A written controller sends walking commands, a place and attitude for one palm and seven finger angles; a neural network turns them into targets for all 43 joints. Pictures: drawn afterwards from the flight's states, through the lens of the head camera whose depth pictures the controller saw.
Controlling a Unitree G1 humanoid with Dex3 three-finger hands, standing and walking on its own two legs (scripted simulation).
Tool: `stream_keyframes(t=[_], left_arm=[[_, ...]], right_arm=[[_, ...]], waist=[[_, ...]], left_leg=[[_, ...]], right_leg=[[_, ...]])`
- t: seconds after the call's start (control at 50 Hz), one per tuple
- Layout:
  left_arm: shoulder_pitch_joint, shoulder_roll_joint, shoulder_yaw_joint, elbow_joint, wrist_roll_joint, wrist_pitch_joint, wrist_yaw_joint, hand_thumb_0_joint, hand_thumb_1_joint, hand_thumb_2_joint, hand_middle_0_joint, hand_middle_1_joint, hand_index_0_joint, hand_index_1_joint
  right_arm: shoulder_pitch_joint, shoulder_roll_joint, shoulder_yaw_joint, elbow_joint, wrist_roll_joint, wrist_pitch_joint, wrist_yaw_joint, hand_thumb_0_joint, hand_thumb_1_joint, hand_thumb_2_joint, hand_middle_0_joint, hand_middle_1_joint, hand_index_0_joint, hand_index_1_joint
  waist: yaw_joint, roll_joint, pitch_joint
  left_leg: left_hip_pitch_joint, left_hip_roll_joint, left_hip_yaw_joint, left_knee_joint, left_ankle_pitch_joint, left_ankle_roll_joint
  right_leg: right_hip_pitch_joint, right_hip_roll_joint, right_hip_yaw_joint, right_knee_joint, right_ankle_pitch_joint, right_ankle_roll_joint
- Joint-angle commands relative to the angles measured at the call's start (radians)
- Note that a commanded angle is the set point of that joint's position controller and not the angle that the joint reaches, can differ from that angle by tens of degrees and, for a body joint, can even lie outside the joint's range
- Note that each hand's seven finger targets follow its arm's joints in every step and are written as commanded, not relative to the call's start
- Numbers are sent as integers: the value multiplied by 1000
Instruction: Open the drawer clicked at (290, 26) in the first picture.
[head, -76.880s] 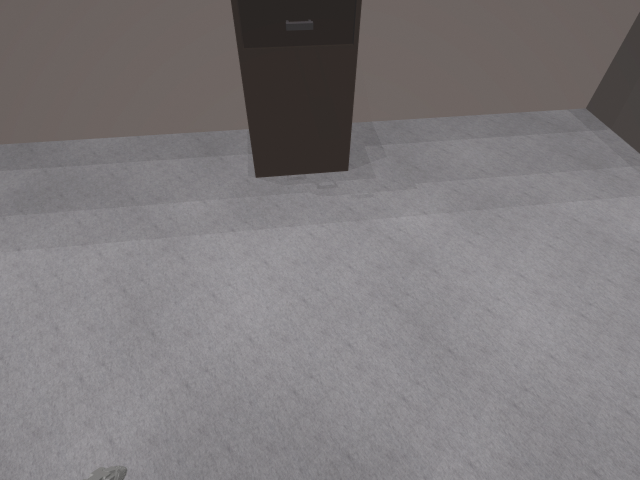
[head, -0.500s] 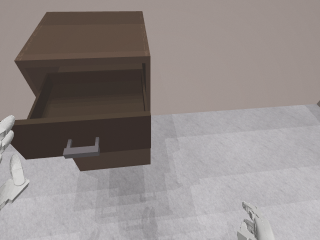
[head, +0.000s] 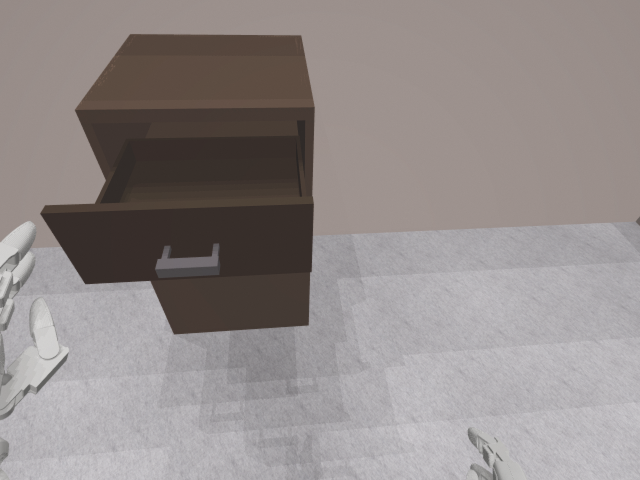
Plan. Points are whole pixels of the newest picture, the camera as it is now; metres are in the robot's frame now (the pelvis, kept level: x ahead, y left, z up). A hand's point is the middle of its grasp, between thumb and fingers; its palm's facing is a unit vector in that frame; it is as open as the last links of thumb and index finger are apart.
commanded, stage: stop stepping back and stand still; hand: left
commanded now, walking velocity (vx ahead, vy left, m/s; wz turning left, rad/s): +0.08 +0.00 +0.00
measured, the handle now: (190, 258) +0.48 +0.24 -0.03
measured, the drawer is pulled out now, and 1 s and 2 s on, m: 0.27 0.27 0.27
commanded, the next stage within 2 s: let the arm hang, fingers relaxed in 0.58 s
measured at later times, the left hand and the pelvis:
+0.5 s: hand (86, 322) +0.22 +0.23 +0.17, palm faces +0.33 -0.82 -0.46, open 7.4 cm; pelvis +0.03 -0.01 +0.01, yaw -1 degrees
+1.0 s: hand out of the picture +0.05 +0.18 -0.16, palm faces +0.01 -0.98 -0.17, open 7.1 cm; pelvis +0.01 +0.01 +0.01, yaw +0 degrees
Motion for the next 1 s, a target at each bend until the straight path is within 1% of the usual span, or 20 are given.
stream_keyframes(t=[0.0,0.02,0.04,0.08,0.1,0.12,0.14,0.18,0.22,0.26,0.28,0.32,0.46,0.64,0.66,0.68,0.7,0.78,0.86,0.98], left_arm=[[10,174,123,-266,-6,-78,18,0,900,900,-200,-300,-200,-300],[4,167,121,-256,-4,-83,15,0,900,900,-200,-300,-200,-300],[6,164,120,-218,-1,-87,10,0,900,900,-200,-300,-200,-300],[-40,195,141,-204,-11,-100,3,0,900,900,-200,-300,-200,-300],[-46,161,113,-196,-18,-96,0,0,900,900,-200,-300,-200,-300],[-8,145,103,-170,-20,-95,-3,0,900,900,-200,-300,-200,-300],[3,146,106,-172,-23,-98,-3,0,900,900,-200,-300,-200,-300],[26,163,125,-186,-18,-107,2,0,900,900,-200,-300,-200,-300],[32,166,124,-229,-17,-109,12,0,900,900,-200,-300,-200,-300],[41,163,114,-257,-21,-113,15,0,900,900,-200,-300,-200,-300],[22,172,114,-279,-20,-113,15,0,900,900,-200,-300,-200,-300],[31,180,130,-273,-15,-105,14,0,900,900,-200,-300,-200,-300],[79,148,106,-211,-27,-86,5,0,900,900,-200,-300,-200,-300],[48,157,106,-216,-32,-67,4,0,900,900,-200,-300,-200,-300],[-105,19,-271,627,67,58,-130,0,900,900,-200,-300,-200,-300],[-82,-3,-235,671,61,111,-149,0,900,900,-200,-300,-200,-300],[-120,-26,-254,707,58,117,-152,0,900,900,-200,-300,-200,-300],[-254,6,-264,934,52,131,-162,0,900,900,-200,-300,-200,-300],[-324,-4,-287,1197,40,153,-150,0,900,900,-200,-300,-200,-300],[-283,-56,-299,1478,30,145,-147,0,900,900,-200,-300,-200,-300]], right_arm=[[-143,-125,-36,-160,7,-92,-2,0,-900,-900,200,300,200,300],[-147,-137,-38,-155,5,-88,-3,0,-900,-900,200,300,200,300],[-142,-136,-40,-148,3,-82,-4,0,-900,-900,200,300,200,300],[-136,-139,-57,-152,6,-71,1,0,-900,-900,200,300,200,300],[-134,-136,-73,-148,21,-64,7,0,-900,-900,200,300,200,300],[-124,-145,-79,-145,19,-56,9,0,-900,-900,200,300,200,300],[-119,-136,-71,-143,14,-49,12,0,-900,-900,200,300,200,300],[-141,-119,-59,-154,12,-42,5,0,-900,-900,200,300,200,300],[-145,-114,-46,-156,9,-39,-5,0,-900,-900,200,300,200,300],[-161,-143,-60,-171,6,-50,-12,0,-900,-900,200,300,200,300],[-163,-161,-67,-181,10,-53,-11,0,-900,-900,200,300,200,300],[-162,-134,-55,-174,13,-53,-16,0,-900,-900,200,300,200,300],[-154,-136,-62,-182,20,-46,-1,0,-900,-900,200,300,200,300],[-167,-131,-50,-200,16,-25,-6,0,-900,-900,200,300,200,300],[-182,-280,-102,68,12,-73,78,0,-900,-900,200,300,200,300],[-76,-217,-97,84,5,-27,77,0,-900,-900,200,300,200,300],[-70,-197,-88,79,-1,-13,72,0,-900,-900,200,300,200,300],[-90,-199,-65,78,-14,41,57,0,-900,-900,200,300,200,300],[-92,-166,-42,160,-24,76,49,0,-900,-900,200,300,200,300],[-20,-118,-30,303,-19,81,29,0,-900,-900,200,300,200,300]], waist=[[28,191,27],[31,169,18],[25,82,19],[-5,-121,-3],[1,-157,-15],[-3,-109,7],[-8,-80,1],[3,-94,-15],[-2,-34,-33],[24,102,-16],[30,112,-23],[20,137,-39],[13,40,-105],[17,59,-71],[-24,58,26],[-9,55,-59],[-2,2,-87],[11,-163,-51],[22,44,16],[29,176,19]], left_leg=[[-144,206,-206,-324,-238,112],[-169,169,-170,-247,-200,86],[-185,111,-110,-135,-127,52],[-204,4,-13,150,-107,-6],[-208,-3,-30,298,-151,-19],[-219,15,-64,354,-125,-20],[-216,33,-75,320,-106,-21],[-122,42,-39,128,-96,-13],[30,21,1,-125,32,-6],[109,104,-106,-236,168,22],[97,147,-159,-234,221,36],[87,143,-151,-241,269,34],[104,76,-47,-153,337,-9],[106,75,-52,-210,290,-11],[33,95,-61,-68,349,-12],[89,106,-52,-83,330,-9],[97,112,-67,-64,354,4],[27,79,-104,-69,253,24],[29,87,-125,-185,233,21],[57,86,-119,-269,87,13]], right_leg=[[140,-16,-16,-201,-12,19],[244,-7,-33,-362,63,17],[298,-31,18,-492,127,6],[239,-271,386,-645,104,-112],[198,-328,489,-691,5,-142],[182,-325,473,-684,57,-148],[201,-317,393,-644,154,-161],[202,-271,265,-590,284,-147],[193,-204,165,-541,276,-88],[163,-97,111,-467,238,-13],[175,-65,87,-444,245,9],[213,-45,60,-437,303,17],[307,-79,102,-488,570,3],[291,-55,85,-528,489,8],[126,-126,34,-377,517,-20],[115,-107,83,-384,443,-23],[104,-100,63,-373,411,-23],[176,-132,106,-405,434,-39],[204,-101,103,-437,301,-29],[259,-95,105,-527,223,-37]])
